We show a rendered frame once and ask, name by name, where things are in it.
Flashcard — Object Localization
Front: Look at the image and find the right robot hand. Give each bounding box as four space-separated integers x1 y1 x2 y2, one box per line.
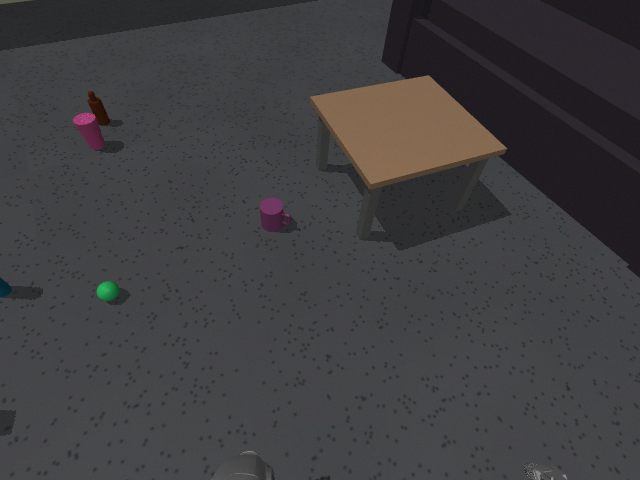
524 463 567 480

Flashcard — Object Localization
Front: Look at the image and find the coffee table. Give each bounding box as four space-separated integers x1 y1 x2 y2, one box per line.
310 75 507 240

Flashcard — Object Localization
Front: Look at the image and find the sofa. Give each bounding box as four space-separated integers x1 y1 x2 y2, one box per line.
382 0 640 278

